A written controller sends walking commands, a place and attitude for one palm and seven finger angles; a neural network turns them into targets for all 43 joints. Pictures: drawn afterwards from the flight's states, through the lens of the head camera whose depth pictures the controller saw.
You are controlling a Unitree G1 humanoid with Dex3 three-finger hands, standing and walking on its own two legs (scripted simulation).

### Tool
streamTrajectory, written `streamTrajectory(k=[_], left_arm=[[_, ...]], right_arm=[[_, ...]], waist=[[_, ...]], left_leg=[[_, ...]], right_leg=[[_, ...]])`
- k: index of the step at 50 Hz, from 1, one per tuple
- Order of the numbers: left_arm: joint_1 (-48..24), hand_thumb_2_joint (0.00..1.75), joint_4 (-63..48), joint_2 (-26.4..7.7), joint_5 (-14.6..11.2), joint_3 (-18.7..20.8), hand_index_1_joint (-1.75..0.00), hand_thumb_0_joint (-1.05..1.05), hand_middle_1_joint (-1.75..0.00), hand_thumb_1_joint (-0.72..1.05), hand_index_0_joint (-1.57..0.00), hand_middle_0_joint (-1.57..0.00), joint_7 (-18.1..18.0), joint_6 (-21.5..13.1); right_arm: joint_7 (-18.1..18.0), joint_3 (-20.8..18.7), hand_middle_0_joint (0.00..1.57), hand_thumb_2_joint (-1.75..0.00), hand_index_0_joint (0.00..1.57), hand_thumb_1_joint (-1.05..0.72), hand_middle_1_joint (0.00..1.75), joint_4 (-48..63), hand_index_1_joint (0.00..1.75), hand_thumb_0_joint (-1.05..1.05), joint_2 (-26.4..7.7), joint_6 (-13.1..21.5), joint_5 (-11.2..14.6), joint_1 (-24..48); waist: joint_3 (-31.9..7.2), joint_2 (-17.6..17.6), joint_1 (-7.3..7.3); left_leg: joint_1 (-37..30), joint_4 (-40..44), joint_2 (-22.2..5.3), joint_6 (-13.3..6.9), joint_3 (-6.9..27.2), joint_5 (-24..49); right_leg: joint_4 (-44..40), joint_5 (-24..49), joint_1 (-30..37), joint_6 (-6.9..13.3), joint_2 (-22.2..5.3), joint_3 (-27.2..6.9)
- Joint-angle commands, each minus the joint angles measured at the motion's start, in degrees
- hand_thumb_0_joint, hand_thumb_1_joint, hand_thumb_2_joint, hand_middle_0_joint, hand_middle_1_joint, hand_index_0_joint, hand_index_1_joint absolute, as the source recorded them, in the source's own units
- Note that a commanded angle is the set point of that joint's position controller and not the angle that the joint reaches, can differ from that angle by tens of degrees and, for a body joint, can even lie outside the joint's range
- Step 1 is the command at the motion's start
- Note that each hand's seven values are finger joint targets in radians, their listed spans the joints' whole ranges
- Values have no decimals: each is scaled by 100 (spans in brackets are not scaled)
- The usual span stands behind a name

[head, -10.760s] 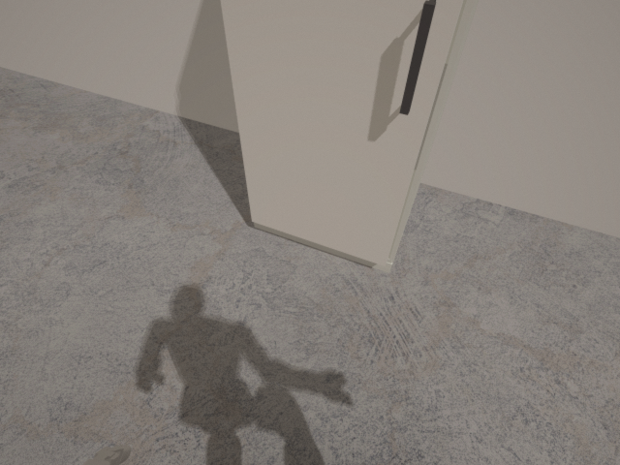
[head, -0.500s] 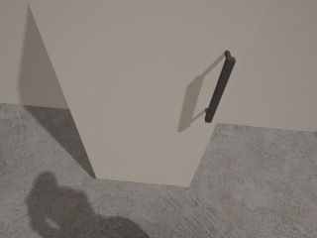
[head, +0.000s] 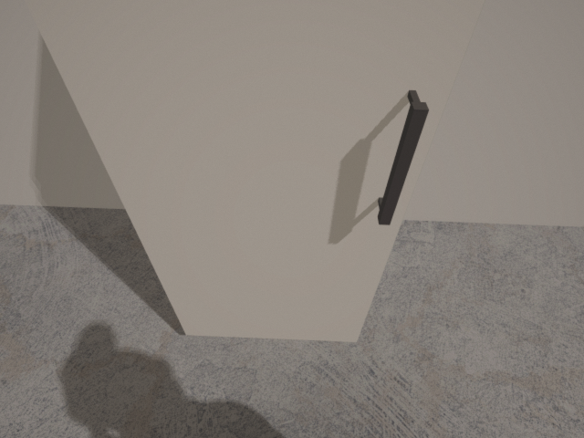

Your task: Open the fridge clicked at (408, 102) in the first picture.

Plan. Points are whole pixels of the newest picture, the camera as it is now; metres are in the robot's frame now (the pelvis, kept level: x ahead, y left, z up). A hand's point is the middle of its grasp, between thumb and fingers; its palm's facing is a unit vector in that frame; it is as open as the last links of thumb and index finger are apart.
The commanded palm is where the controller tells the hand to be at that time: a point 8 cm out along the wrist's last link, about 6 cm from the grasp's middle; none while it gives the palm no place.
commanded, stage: look again from close up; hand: right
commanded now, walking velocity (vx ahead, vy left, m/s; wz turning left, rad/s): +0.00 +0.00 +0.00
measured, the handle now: (397, 164) +0.52 -0.14 +0.11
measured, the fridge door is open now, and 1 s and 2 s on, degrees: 0 0 0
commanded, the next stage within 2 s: raise the hand to about handle height in 0.70 s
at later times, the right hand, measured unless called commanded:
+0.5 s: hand out of the picture +0.03 -0.22 -0.17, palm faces -0.01 +0.97 -0.26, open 7.4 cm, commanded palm none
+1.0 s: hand (485, 397) +0.19 -0.23 +0.00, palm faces +0.22 +0.97 -0.08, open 7.7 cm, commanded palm +0.11 -0.28 -0.04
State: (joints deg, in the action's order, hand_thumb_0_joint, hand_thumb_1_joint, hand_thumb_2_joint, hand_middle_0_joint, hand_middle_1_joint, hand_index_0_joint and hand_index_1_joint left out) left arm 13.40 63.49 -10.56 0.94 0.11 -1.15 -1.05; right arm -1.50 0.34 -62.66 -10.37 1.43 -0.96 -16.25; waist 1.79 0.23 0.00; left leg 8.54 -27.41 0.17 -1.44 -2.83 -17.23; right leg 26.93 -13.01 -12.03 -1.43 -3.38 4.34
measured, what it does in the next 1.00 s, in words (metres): stands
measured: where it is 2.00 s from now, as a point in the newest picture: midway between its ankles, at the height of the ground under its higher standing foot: outside the picture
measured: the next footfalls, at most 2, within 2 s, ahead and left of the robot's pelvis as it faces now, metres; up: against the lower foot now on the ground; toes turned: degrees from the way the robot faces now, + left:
none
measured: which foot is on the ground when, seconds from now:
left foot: down 0.00-1.00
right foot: down 0.00-1.00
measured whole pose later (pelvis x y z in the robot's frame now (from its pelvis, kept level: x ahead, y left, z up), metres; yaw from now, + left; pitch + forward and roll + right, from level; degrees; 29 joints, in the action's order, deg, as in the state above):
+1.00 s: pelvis -0.02 -0.02 -0.02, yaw -2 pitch +3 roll +0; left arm 14.4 44.4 -12.8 -0.7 2.2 -2.5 -13.4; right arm 4.3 -10.1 -13.3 -11.2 18.0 11.3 -18.8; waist -2.4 -0.5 -1.7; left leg 20.3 -38.2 -2.4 0.0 -3.9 -20.7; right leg 36.7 -15.4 -24.2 0.2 -1.4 3.2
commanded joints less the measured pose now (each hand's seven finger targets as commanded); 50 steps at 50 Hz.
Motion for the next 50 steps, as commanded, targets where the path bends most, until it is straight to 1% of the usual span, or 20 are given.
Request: streamTrajectory(k=[1, 6, 10, 20, 22, 29, 33, 36, 39, 40, 41, 42, 43, 44, 45, 46, 47, 48, 49, 50], left_arm=[[104, 90, -231, -627, -9, 78, -30, 0, -30, 90, -20, -20, -19, -51], [15, 90, -221, -724, -8, 82, -30, 0, -30, 90, -20, -20, -16, -62], [-28, 90, -224, -812, -13, 89, -30, 0, -30, 90, -20, -20, -16, -84], [-141, 90, -185, -904, -9, 101, -30, 0, -30, 90, -20, -20, 0, -82], [-119, 90, -176, -896, -11, 102, -30, 0, -30, 90, -20, -20, 4, -84], [-174, 90, -156, -975, -7, 101, -30, 0, -30, 90, -20, -20, 2, -102], [-178, 90, -150, -999, -7, 95, -30, 0, -30, 90, -20, -20, 4, -95], [-187, 90, -134, -1005, -5, 100, -30, 0, -30, 90, -20, -20, 4, -105], [-188, 90, -129, -1022, -10, 98, -30, 0, -30, 90, -20, -20, 4, -108], [-329, 90, -526, -823, -84, 102, -30, 0, -30, 90, -20, -20, 18, -121], [-19, 90, -2273, -1511, -337, 314, -30, 0, -30, 90, -20, -20, -204, -866], [-255, 90, -2241, -1035, -289, 130, -30, 0, -30, 90, -20, -20, -439, -1252], [-354, 90, -2395, -919, -228, 174, -30, 0, -30, 90, -20, -20, -403, -1480], [-182, 90, -2196, -935, -310, 265, -30, 0, -30, 90, -20, -20, -354, -1530], [-275, 90, -2496, -1081, -251, 387, -30, 0, -30, 90, -20, -20, -323, -1551], [-312, 90, -2542, -1105, -194, 473, -30, 0, -30, 90, -20, -20, -295, -1542], [-367, 90, -2724, -1068, -208, 527, -30, 0, -30, 90, -20, -20, -237, -1543], [-480, 90, -2841, -1045, -189, 528, -30, 0, -30, 90, -20, -20, -159, -1549], [-597, 90, -2984, -1049, -178, 552, -30, 0, -30, 90, -20, -20, -81, -1558], [-683, 90, -3147, -1061, -215, 588, -30, 0, -30, 90, -20, -20, -13, -1576]], right_arm=[[-36, -166, 20, -90, 20, -90, 30, 220, 30, 0, -817, 62, 5, -166], [-21, -170, 20, -90, 20, -90, 30, 214, 30, 0, -869, 50, 3, -87], [-18, -184, 20, -90, 20, -90, 30, 223, 30, 0, -944, 56, 2, -36], [-11, -192, 20, -90, 20, -90, 30, 220, 30, 0, -1048, 48, -2, 102], [-9, -186, 20, -90, 20, -90, 30, 225, 30, 0, -1071, 52, -12, 112], [-1, -199, 20, -90, 20, -90, 30, 213, 30, 0, -1123, 49, 0, 196], [1, -201, 20, -90, 20, -90, 30, 216, 30, 0, -1131, 37, -7, 256], [5, -195, 20, -90, 20, -90, 30, 205, 30, 0, -1119, 35, 0, 234], [2, -199, 20, -90, 20, -90, 30, 204, 30, 0, -1151, 45, -1, 255], [-276, -92, 20, -90, 20, -90, 30, 63, 30, 0, -717, 82, -24, -347], [-201, -1722, 20, -89, 20, -88, 32, 8342, 32, 0, -2664, 1316, 943, 3995], [-370, -1965, 20, -88, 20, -85, 33, 7878, 33, 0, -2992, 1339, 629, 2512], [-237, -797, 21, -87, 21, -83, 34, 6802, 34, 0, -848, 774, 862, -196], [-193, -837, 21, -86, 21, -81, 36, 6148, 36, 0, -428, 666, 996, -166], [-31, -887, 21, -85, 21, -78, 37, 6097, 37, 0, -413, 914, 1065, 60], [187, -1145, 21, -84, 21, -76, 39, 5477, 39, 0, -440, 1234, 1149, -494], [517, -1272, 21, -83, 21, -74, 40, 4872, 40, 0, -315, 1595, 1247, -1241], [912, -1227, 21, -82, 21, -71, 42, 4551, 42, 0, -117, 2039, 1392, -1655], [1324, -1230, 22, -81, 22, -69, 43, 4499, 43, 0, -72, 2489, 1534, -1803], [1728, -1370, 22, -80, 22, -67, 45, 4485, 45, 0, -244, 2918, 1640, -1806]], waist=[[121, 15, 5], [98, -75, 17], [-69, -4, 25], [5, 7, 45], [-14, 104, 42], [-112, -39, 48], [4, -41, 35], [-95, -65, 46], [-184, -18, 36], [-28, 54, 99], [-2684, -684, -447], [-2247, -1291, -63], [-1826, -1538, 40], [-1116, -794, -271], [-429, -231, -302], [-177, 392, -204], [-23, 865, 3], [-128, 1126, 162], [-255, 1227, 260], [-448, 1175, 309]], left_leg=[[465, 733, -667, -87, 634, 912], [442, 731, -648, -67, 607, 836], [302, 671, -656, -59, 586, 1071], [307, 747, -684, -46, 585, 935], [280, 755, -680, -42, 577, 1004], [228, 735, -692, -34, 572, 1053], [272, 784, -674, -27, 590, 901], [254, 792, -688, -18, 584, 902], [174, 768, -702, -16, 568, 1103], [276, 718, -1017, 146, 918, 3050], [-193, 56, -337, -51, 175, 2998], [155, -143, -150, -47, 143, 2060], [549, -263, -73, -27, -239, 1209], [986, -195, -69, 67, -309, 1030], [1434, -175, -43, 121, -391, 918], [1803, -285, -4, 128, -456, 587], [1891, -498, 16, 91, -471, 449], [2224, -856, 20, 86, -420, 253], [2449, -1201, 7, 71, -353, 115], [2600, -1426, -31, 50, -228, -133]], right_leg=[[-407, 582, 190, 205, -299, -347], [-512, 611, 222, 226, -344, -396], [-519, 811, 286, 245, -369, -428], [-646, 747, 276, 257, -377, -467], [-648, 812, 303, 265, -386, -468], [-686, 926, 358, 266, -399, -488], [-746, 836, 289, 266, -398, -510], [-756, 869, 372, 268, -407, -500], [-726, 994, 408, 260, -408, -489], [561, 1408, 102, 113, -423, -200], [-146, 2024, 1433, 262, 348, -345], [-161, 2280, 1871, 229, 167, -143], [-219, 2618, 1544, 222, 42, -285], [23, 2295, 1048, 199, 80, -401], [266, 1464, 302, 176, 153, -452], [474, 807, -365, 142, 209, -433], [714, 545, -921, 101, 297, -411], [1010, 312, -1411, 60, 315, -349], [1312, 87, -1816, 42, 334, -334], [1593, -145, -2152, 20, 363, -293]])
